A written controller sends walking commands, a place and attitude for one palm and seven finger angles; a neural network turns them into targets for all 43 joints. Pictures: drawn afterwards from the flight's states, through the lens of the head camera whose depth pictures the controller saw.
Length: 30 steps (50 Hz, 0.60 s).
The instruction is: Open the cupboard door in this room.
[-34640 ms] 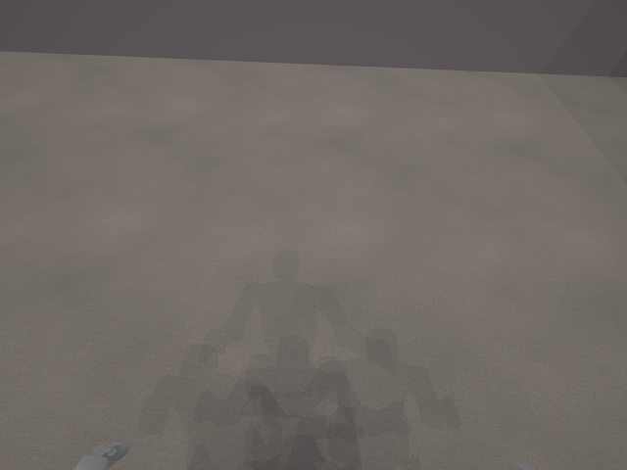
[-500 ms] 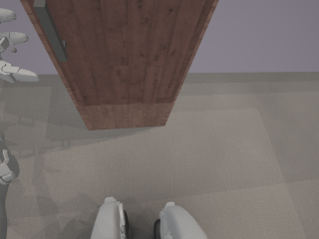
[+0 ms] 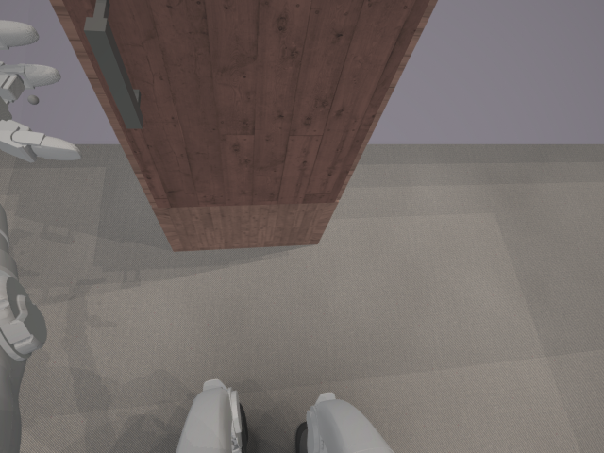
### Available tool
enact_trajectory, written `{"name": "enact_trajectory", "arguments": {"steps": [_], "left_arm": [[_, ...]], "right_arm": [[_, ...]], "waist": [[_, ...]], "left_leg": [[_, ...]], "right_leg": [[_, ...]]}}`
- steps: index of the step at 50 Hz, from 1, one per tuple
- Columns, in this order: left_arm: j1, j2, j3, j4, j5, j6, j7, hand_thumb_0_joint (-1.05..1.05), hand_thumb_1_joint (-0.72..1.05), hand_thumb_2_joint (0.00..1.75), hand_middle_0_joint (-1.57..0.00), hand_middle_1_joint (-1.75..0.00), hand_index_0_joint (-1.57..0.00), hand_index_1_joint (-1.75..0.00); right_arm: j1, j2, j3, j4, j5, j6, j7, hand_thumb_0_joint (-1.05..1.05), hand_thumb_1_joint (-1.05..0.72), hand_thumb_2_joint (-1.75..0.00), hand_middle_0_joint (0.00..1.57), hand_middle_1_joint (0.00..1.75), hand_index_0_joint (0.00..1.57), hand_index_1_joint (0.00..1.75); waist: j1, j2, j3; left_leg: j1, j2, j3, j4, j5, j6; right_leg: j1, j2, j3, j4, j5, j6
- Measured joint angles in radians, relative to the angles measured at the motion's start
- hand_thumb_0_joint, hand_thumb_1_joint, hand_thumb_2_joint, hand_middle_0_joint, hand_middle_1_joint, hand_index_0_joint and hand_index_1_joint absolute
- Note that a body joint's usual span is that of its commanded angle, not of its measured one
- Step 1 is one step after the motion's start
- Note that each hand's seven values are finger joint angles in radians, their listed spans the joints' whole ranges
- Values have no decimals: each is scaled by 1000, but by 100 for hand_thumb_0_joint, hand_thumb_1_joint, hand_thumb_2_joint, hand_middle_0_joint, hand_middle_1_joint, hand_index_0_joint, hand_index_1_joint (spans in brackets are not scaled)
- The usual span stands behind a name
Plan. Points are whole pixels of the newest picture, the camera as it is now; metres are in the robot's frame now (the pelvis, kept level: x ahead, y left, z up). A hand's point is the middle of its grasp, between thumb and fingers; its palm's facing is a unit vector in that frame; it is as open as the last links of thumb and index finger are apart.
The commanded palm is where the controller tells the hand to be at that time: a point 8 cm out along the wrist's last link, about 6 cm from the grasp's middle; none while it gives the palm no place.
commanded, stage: move the hooked fingers beside the handle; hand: left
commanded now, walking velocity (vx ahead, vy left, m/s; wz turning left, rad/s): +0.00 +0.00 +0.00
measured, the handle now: (120, 69) +0.58 +0.20 +0.08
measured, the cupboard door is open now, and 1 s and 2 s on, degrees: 0 0 0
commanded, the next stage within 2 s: slide the fingers in behind the handle in 0.56 s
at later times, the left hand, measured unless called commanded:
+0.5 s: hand (49, 102) +0.52 +0.27 +0.08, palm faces +0.06 -1.00 -0.03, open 14.0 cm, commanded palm +0.51 +0.29 +0.07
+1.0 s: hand (70, 103) +0.52 +0.25 +0.08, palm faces +0.05 -1.00 +0.00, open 14.0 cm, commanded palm +0.51 +0.27 +0.07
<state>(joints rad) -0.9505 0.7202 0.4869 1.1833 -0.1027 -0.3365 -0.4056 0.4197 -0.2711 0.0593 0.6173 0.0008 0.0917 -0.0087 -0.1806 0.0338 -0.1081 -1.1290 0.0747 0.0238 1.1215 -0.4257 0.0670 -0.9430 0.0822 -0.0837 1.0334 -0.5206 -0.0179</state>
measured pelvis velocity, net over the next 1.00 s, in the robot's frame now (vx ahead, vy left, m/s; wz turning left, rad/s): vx -0.01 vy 0.00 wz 0.00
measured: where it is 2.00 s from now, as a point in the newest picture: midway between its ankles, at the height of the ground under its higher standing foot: outside the picture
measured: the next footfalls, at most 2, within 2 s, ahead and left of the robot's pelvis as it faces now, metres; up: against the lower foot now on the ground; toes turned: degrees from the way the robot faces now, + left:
none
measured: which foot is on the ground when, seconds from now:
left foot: down 0.00-1.00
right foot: down 0.00-1.00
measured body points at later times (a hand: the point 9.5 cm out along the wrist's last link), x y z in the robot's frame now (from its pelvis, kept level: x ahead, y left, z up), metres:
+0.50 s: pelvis -0.02 +0.00 -0.01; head +0.15 +0.04 +0.41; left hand +0.51 +0.32 +0.08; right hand -0.03 -0.27 -0.11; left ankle +0.05 +0.08 -0.65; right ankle -0.02 -0.12 -0.65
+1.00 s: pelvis -0.01 +0.00 -0.01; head +0.14 +0.04 +0.41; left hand +0.51 +0.30 +0.08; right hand -0.01 -0.27 -0.10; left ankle +0.05 +0.08 -0.65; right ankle -0.02 -0.12 -0.65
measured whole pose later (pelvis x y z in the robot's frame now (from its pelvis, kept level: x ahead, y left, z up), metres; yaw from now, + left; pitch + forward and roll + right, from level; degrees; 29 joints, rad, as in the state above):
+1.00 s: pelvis -0.01 +0.00 -0.01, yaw +0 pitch +25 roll -7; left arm -1.01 0.68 0.44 1.22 -0.08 -0.34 -0.33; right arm 0.39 -0.28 0.06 0.62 -0.01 0.08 -0.01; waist -0.20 0.04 -0.11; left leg -1.18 0.07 0.01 1.16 -0.42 0.07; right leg -0.99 0.08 -0.09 1.08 -0.52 -0.02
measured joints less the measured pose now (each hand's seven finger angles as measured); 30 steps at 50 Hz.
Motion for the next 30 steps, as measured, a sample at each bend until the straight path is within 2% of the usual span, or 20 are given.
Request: {"name": "enact_trajectory", "arguments": {"steps": [6, 11, 16, 24, 30], "left_arm": [[-38, -25, -78, 62, 3, 15, 13, -1, -50, 30, -29, -120, -30, -120], [-57, -37, -50, 68, 24, -15, 48, -1, -50, 30, -30, -120, -30, -120], [-76, -13, -12, 54, 46, -44, 71, -1, -50, 30, -30, -120, -31, -120], [-106, 55, -25, 113, 39, 9, 36, -1, -50, 30, -30, -120, -30, -120], [-107, 62, -13, 107, 21, -3, 11, -1, -50, 30, -30, -120, -30, -120]], "right_arm": [[-24, -16, -4, -12, -1, -4, -5, 0, -90, -90, 21, 30, 20, 30], [-49, -28, -3, -25, -10, -19, -7, 0, -90, -90, 20, 30, 20, 30], [-54, -25, -1, -22, -13, -20, -5, 0, -90, -90, 20, 30, 20, 30], [-16, -16, 19, -7, -2, -2, -11, 0, -90, -90, 20, 30, 20, 30], [3, -12, 22, 8, -3, -10, -15, 0, -90, -90, 21, 30, 20, 30]], "waist": [[-4, -4, -5], [-19, -8, 7], [-31, -7, 15], [-32, 11, 21], [-34, 10, 16]], "left_leg": [[2, -13, -10, -2, 8, 2], [-30, -13, -6, 18, 11, 5], [-59, -6, -4, 39, 10, 5], [-66, -1, -7, 39, 12, 3], [-80, 4, -10, 49, 9, 0]], "right_leg": [[8, -11, -11, 0, 1, 2], [-30, -13, -10, 31, -2, 3], [-62, -8, -7, 55, -3, 2], [-69, -2, -9, 53, 1, 0], [-82, 2, -11, 60, -1, -3]]}}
